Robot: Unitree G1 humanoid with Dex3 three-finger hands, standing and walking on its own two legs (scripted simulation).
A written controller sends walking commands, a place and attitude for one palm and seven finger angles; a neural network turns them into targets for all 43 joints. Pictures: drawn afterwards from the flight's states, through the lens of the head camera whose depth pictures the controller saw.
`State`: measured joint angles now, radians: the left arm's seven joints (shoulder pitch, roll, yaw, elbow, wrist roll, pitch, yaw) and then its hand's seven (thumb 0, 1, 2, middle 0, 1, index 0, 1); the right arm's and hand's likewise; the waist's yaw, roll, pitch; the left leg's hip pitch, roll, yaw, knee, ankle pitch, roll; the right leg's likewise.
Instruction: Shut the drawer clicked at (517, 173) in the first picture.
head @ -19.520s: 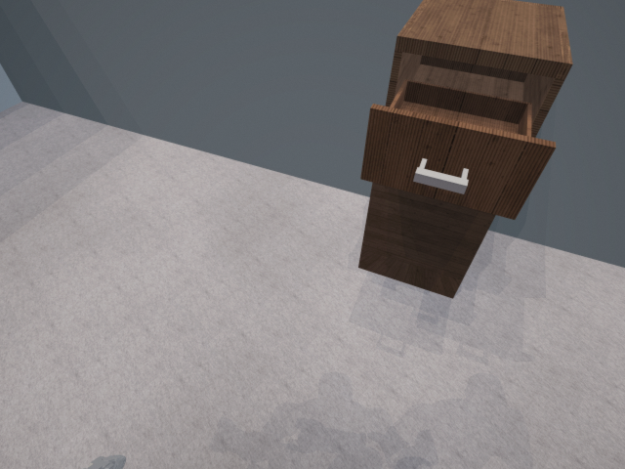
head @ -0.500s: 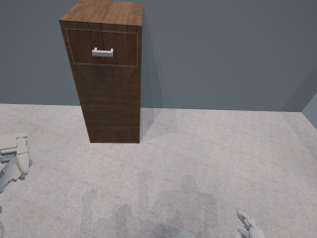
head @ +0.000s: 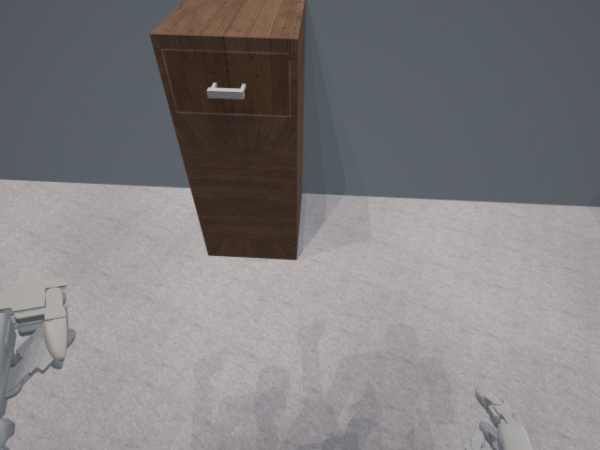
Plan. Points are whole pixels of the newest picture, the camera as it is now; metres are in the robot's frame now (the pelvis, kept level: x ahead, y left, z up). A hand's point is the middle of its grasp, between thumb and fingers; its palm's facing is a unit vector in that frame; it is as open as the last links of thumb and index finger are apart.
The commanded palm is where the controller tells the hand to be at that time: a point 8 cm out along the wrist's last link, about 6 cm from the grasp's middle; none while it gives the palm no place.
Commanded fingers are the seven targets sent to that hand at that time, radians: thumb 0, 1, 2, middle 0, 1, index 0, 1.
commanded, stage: stop stepping back and stand still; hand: left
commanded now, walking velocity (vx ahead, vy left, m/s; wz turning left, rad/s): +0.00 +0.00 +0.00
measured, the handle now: (227, 89) +1.01 +0.26 +0.02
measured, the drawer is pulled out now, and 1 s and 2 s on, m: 0.00 0.00 0.00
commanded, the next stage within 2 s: let the arm hang, fingers relaxed in 0.56 s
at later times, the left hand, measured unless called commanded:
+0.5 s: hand (49, 304) +0.22 +0.26 +0.17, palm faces +0.32 -0.81 -0.49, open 3.3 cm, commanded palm +0.15 +0.31 +0.18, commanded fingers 0.00 0.90 0.90 -1.40 -1.60 -1.40 -1.60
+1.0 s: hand out of the picture +0.04 +0.23 -0.17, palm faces -0.02 -0.98 -0.22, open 3.3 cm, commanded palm none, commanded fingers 0.00 0.90 0.90 -0.68 -0.82 -0.68 -0.82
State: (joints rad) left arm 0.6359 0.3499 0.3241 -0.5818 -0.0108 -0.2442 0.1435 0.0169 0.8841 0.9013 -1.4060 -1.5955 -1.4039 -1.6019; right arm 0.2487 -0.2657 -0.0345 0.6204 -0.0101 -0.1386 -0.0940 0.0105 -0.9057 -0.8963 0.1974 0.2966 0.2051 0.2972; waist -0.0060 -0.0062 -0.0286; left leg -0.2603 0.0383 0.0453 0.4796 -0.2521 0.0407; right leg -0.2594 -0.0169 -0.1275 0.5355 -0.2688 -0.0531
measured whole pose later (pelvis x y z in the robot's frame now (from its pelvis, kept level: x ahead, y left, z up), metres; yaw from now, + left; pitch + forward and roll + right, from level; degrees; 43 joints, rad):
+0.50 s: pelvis +0.02 +0.03 +0.00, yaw -1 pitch +0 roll +0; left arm 0.63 0.39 0.37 -0.58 -0.04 -0.21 0.14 0.02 0.89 0.90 -1.40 -1.60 -1.40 -1.60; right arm 0.20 -0.18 0.03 0.60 0.00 -0.09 -0.07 0.01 -0.90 -0.90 0.20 0.30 0.21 0.30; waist -0.01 0.00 0.06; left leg -0.23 0.02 0.07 0.47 -0.23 0.01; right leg -0.21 -0.03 -0.10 0.47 -0.25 0.00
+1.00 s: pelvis -0.01 +0.03 +0.00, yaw +0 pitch -1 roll +0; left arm 0.30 0.23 0.00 0.86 0.02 0.05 0.02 0.02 0.90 0.90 -1.02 -1.24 -1.02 -1.22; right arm 0.22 -0.25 0.01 0.92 -0.02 0.02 0.01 0.01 -0.91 -0.90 0.20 0.30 0.20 0.30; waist -0.01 -0.03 0.07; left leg -0.29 0.01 0.05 0.52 -0.21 0.02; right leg -0.26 -0.04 -0.12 0.52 -0.24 -0.01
